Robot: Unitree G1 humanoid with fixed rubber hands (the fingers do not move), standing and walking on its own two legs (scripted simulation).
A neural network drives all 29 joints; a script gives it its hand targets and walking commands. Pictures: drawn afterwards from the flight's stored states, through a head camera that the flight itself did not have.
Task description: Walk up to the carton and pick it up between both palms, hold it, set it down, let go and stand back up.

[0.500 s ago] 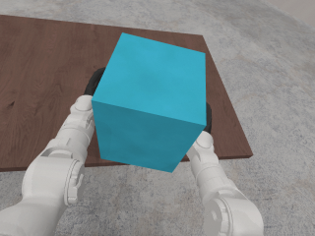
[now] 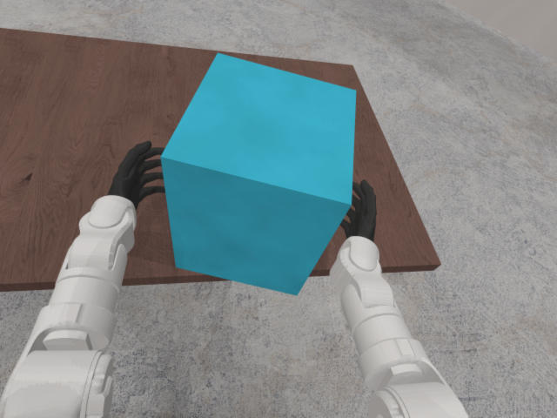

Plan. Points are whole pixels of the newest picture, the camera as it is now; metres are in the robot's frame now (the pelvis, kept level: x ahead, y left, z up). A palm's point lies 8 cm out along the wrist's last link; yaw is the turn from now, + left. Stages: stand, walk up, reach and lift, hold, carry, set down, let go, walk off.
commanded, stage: set down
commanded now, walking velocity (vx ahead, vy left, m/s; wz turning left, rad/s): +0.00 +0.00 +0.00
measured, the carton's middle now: (260, 184) +0.43 -0.02 +0.07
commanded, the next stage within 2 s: none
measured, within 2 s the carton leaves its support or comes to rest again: neither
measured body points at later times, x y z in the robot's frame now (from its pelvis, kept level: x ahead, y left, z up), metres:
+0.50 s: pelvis -0.02 +0.00 +0.00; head +0.04 +0.06 +0.44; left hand +0.39 +0.19 +0.04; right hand +0.31 -0.17 +0.06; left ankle +0.03 +0.09 -0.73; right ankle +0.02 -0.13 -0.73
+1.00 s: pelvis -0.02 +0.00 +0.00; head -0.01 +0.06 +0.45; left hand +0.33 +0.22 +0.05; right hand +0.26 -0.17 +0.06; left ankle +0.03 +0.09 -0.73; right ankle +0.02 -0.13 -0.73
